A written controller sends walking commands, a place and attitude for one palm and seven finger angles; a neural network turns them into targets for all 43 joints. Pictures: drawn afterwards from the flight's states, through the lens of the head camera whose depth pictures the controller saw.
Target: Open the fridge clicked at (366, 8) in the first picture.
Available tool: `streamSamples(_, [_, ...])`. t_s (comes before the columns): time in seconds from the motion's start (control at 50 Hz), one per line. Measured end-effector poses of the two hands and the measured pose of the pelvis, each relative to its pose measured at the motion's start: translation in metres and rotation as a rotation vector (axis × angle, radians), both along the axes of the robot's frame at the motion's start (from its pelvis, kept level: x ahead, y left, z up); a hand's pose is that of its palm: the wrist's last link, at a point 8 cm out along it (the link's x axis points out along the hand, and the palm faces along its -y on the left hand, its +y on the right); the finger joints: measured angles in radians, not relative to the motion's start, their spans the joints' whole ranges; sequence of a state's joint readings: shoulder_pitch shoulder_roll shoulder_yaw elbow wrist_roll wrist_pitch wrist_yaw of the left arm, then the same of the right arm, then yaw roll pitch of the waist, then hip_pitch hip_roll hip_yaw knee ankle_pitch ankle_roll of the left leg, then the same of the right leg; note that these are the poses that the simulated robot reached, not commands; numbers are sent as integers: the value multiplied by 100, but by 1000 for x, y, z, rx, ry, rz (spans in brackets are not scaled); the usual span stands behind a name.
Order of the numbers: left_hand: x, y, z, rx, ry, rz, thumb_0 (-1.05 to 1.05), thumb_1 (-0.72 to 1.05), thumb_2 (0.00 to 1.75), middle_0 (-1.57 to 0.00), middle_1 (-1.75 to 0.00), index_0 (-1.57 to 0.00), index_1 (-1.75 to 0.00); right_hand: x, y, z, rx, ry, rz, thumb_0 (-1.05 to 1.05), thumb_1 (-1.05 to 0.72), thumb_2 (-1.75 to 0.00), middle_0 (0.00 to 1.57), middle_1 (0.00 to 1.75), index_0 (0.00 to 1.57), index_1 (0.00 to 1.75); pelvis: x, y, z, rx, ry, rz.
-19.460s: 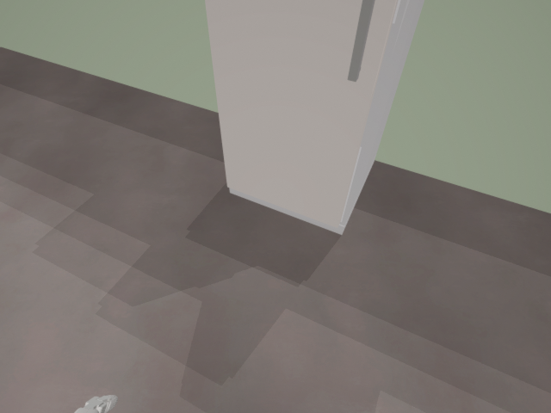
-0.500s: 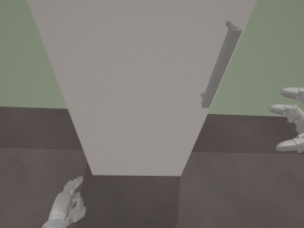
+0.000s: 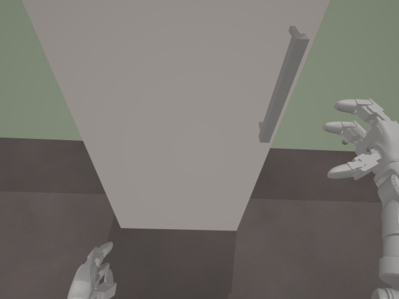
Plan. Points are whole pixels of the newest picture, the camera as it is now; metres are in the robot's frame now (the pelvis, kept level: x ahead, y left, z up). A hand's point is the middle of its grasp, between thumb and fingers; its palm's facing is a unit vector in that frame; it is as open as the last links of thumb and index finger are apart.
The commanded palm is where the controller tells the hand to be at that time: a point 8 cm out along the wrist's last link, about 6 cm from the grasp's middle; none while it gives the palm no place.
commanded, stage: move the hooked fingers beside the handle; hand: right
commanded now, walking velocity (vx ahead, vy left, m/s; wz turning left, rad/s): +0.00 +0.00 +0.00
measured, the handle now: (276, 91) +0.53 -0.15 +0.17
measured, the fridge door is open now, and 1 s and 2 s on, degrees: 0 0 0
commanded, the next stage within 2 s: none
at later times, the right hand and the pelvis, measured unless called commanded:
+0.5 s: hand (325, 121) +0.41 -0.22 +0.18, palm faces -0.01 +1.00 -0.02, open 14.0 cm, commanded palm +0.40 -0.27 +0.18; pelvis +0.01 +0.00 +0.00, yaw +0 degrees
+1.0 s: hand (315, 107) +0.46 -0.21 +0.18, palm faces -0.01 +1.00 -0.01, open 14.0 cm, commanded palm +0.44 -0.27 +0.18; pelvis +0.01 +0.02 +0.00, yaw +3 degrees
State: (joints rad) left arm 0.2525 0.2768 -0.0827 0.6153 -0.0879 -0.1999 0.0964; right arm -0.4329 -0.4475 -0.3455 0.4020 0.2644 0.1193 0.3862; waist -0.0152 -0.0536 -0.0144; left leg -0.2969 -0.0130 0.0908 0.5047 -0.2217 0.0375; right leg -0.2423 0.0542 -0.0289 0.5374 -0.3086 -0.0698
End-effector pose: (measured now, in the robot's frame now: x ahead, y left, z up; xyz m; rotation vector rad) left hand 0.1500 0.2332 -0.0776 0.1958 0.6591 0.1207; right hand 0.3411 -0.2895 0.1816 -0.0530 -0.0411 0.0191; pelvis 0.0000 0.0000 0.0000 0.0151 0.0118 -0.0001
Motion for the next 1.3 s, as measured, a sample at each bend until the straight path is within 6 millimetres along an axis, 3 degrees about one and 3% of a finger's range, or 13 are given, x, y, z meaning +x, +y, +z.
streamSamples(0.16, [5,-7,2,-16,9,14,1,90,90,-21,-30,-21,-30,29,9,5,32,-9,7,-1,50,-30,30,120,30,120,10,-3,2,-3,16,15])
streamSamples(0.38, [-5,7,-5,11,101,28,1,90,90,-21,-30,-21,-30,37,14,2,29,1,-1,-1,50,-30,30,120,30,120,15,-2,3,-2,25,8])
streamSamples(0.52, [-15,17,-7,21,133,59,1,90,90,-21,-30,-21,-30,55,20,-1,36,47,-15,-1,50,-30,30,120,30,120,11,4,3,-3,31,8])
streamSamples(0.76, [-62,39,-17,34,247,131,1,90,90,-21,-30,-21,-30,89,31,9,52,20,-7,-1,50,-30,30,120,30,120,10,13,2,-7,62,26])
streamSamples(0.84, [-81,46,-21,37,295,163,1,90,90,-21,-30,-21,-30,98,27,0,67,75,-21,-1,50,-30,30,120,30,120,9,15,1,-9,78,33])
streamSamples(1.0, [-111,54,-24,49,375,202,1,91,90,-21,-30,-21,-30,98,25,-4,41,14,-7,-1,49,-30,30,120,30,120,8,16,0,-9,93,49])
streamSamples(1.18, [-108,53,-21,50,355,206,1,91,90,-21,-30,-21,-30,97,10,-12,30,77,-27,-1,50,-30,30,120,30,120,6,13,-2,-4,105,46])
streamSamples(1.3, [-94,44,-21,50,335,174,1,91,90,-21,-30,-21,-30,93,17,-1,57,-13,24,-1,50,-30,30,120,30,120,7,8,-1,0,100,40])
